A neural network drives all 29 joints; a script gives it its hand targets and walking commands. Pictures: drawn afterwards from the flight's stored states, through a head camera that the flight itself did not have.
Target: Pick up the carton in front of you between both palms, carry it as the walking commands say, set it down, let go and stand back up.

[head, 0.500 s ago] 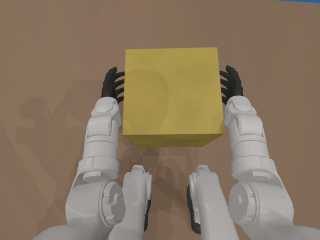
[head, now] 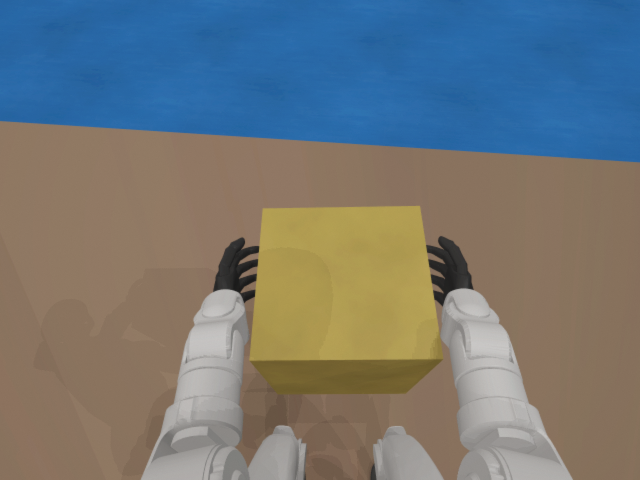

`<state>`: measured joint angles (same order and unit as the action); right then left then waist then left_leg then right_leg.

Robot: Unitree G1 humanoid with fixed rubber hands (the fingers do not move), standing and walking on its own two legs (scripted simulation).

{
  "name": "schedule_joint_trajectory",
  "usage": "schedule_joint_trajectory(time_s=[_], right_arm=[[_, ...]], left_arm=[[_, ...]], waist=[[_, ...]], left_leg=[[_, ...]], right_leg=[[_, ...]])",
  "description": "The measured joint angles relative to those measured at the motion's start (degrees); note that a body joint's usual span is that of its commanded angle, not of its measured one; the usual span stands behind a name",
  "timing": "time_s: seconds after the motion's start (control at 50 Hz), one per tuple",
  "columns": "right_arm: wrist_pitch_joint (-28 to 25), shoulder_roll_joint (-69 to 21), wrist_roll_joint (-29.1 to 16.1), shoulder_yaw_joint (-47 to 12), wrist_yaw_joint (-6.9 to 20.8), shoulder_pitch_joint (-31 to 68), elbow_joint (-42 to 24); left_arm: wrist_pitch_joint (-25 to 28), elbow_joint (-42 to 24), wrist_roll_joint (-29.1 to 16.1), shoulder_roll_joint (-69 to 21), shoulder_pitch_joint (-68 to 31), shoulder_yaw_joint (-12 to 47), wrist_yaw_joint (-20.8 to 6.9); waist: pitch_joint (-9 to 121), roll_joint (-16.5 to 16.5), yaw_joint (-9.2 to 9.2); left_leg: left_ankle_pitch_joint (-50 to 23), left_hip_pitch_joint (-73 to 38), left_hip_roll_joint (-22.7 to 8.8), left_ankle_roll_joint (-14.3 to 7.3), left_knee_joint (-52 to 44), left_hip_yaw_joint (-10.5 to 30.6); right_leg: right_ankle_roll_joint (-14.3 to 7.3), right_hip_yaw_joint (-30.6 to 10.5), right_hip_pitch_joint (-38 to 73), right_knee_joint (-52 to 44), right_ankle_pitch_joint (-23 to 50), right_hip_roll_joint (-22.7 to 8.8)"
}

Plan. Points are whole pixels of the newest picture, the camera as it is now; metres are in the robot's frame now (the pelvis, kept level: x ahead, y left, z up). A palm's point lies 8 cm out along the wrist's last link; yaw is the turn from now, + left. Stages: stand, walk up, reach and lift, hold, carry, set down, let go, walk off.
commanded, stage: reach and lift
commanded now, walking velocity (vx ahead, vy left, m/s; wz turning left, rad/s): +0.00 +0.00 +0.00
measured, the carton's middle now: (341, 310) +0.36 +0.00 -0.09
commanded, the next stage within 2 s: hold in 1.44 s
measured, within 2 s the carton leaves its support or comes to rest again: neither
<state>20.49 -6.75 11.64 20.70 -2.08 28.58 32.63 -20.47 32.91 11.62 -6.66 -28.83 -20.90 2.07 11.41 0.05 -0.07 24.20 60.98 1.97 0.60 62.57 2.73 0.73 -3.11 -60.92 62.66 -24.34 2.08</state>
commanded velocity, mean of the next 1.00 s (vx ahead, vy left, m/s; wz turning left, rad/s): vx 0.00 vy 0.00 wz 0.00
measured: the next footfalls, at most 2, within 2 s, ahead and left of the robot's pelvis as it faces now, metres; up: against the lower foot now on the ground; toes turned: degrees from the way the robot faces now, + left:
none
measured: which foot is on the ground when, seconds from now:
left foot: down 0.00-1.00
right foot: down 0.00-1.00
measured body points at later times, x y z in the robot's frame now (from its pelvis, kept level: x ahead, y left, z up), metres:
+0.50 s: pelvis +0.03 +0.00 +0.09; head +0.00 +0.00 +0.54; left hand +0.33 +0.15 +0.10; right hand +0.33 -0.15 +0.10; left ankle +0.05 +0.12 -0.65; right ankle +0.05 -0.12 -0.65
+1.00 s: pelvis +0.02 +0.00 +0.09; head +0.01 +0.00 +0.54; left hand +0.34 +0.15 +0.11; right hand +0.34 -0.15 +0.11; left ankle +0.05 +0.12 -0.65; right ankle +0.05 -0.12 -0.65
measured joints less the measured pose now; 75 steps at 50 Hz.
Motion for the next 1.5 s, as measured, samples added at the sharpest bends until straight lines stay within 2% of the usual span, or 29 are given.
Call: schedule_joint_trajectory(time_s=[0.22, 0.4, 0.52, 0.62, 0.86, 1.5], right_arm=[[2.99, -1.38, 0.68, -2.45, 0.63, -8.5, -4.08], [8.97, -2.08, 1.14, -4.71, 1.05, -13.22, -10.1], [12.97, -2.37, 3.67, -4.02, 2.13, -11.78, -10.1], [14.11, -2.95, 5.54, -1.92, 3.05, -9.79, -9.0], [14.28, -3.09, 5.55, -1.82, 3.24, -8.58, -10.94], [19.6, -1.74, 3.39, -8.28, 2.77, -14.55, -19.08]], left_arm=[[-2.93, -4.11, 0.57, -1.49, 8.56, 2.47, -0.45], [-8.96, -10.01, 1.12, -2.24, 13.09, 4.71, -1.04], [-12.84, -10.14, 3.65, -2.5, 11.87, 3.9, -2.1], [-13.95, -8.99, 5.68, -3.07, 9.87, 1.9, -2.98], [-14.16, -10.93, 5.69, -3.19, 8.6, 1.71, -3.34], [-19.62, -19.25, 3.47, -1.86, 14.64, 8.29, -2.7]], waist=[[-3.31, -0.04, 0.16], [-6.82, -0.16, -0.05], [-9.11, -0.12, 0.13], [-11.49, -0.1, 0.11], [-14.21, -0.19, 0.07], [-13.68, -0.09, 0.06]], left_leg=[[-4.61, -23.01, -0.35, -0.22, -17.04, 0.41], [-8.96, -41.2, -0.7, -0.33, -29.96, 0.58], [-10.72, -48.64, -0.85, -0.35, -34.31, 0.64], [-11.21, -50.47, -0.87, -0.37, -34.71, 0.61], [-12.04, -51.57, -0.88, -0.34, -35.88, 0.7], [-12.96, -57.58, -1.04, -0.35, -41.33, 0.75]], right_leg=[[-0.29, -0.09, 23.07, -17.07, 4.58, -0.51], [-0.38, -0.23, 41.27, -30.01, 8.94, -0.85], [-0.47, -0.25, 48.72, -34.4, 10.73, -0.94], [-0.5, -0.3, 50.53, -34.78, 11.22, -0.93], [-0.45, -0.27, 51.67, -36.0, 12.05, -0.98], [-0.49, -0.41, 57.66, -41.43, 12.99, -1.11]])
